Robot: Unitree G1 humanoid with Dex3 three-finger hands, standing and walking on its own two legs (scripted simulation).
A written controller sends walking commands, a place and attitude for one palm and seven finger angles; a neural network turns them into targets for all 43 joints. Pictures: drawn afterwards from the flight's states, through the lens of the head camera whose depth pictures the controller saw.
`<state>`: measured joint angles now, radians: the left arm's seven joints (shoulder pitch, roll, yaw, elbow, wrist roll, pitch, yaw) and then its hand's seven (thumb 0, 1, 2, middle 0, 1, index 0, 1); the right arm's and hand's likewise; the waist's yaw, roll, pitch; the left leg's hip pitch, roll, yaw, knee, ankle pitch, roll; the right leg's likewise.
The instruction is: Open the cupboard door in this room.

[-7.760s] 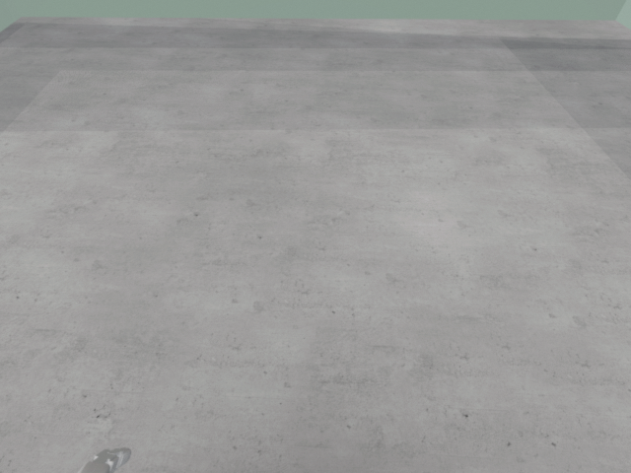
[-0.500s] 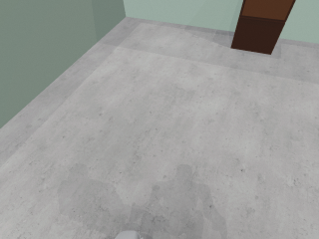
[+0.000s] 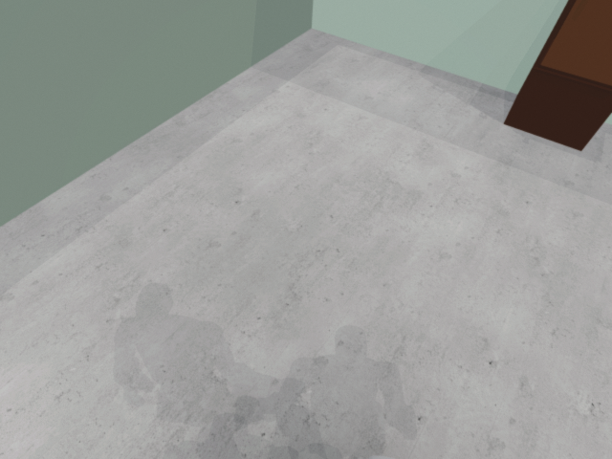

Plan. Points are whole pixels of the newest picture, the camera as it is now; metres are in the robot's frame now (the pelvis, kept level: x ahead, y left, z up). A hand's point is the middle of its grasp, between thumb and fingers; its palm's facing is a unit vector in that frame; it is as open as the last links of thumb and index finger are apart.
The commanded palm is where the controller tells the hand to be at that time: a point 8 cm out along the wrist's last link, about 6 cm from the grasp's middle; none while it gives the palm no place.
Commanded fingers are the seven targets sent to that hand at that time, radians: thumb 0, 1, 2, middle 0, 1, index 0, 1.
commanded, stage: stand and wait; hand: left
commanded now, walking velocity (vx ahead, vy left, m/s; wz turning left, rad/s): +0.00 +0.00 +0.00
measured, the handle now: out of the picture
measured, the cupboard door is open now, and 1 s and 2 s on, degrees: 0 0 0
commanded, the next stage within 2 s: turn or walk to find it in 0.56 s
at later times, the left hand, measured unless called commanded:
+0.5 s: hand out of the picture -0.02 +0.12 -0.17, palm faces +0.10 -0.97 -0.22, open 7.3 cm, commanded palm none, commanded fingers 0.00 0.90 0.90 -0.20 -0.30 -0.20 -0.30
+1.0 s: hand out of the picture -0.07 +0.18 -0.18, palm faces +0.19 -0.95 -0.25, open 7.3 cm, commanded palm none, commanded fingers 0.00 0.90 0.90 -0.20 -0.30 -0.20 -0.30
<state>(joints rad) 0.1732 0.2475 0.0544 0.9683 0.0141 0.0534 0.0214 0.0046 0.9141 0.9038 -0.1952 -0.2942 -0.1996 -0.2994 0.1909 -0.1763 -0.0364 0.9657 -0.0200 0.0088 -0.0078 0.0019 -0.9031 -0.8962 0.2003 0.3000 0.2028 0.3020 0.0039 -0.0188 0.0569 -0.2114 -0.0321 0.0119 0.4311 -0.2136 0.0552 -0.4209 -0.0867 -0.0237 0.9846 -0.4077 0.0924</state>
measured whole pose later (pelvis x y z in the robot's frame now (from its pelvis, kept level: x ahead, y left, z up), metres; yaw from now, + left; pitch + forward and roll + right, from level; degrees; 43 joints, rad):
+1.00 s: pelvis -0.05 -0.02 -0.01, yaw +8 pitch +1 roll +0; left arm 0.26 0.19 0.06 1.04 0.02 0.03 0.03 0.00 0.91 0.90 -0.20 -0.29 -0.20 -0.30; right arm 0.26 -0.17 -0.05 1.03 -0.02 0.04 0.00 0.01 -0.91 -0.90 0.20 0.30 0.20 0.30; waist 0.01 0.01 0.05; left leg -0.33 -0.02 -0.04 0.57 -0.26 0.01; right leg -0.32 -0.08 -0.17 0.55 -0.24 0.00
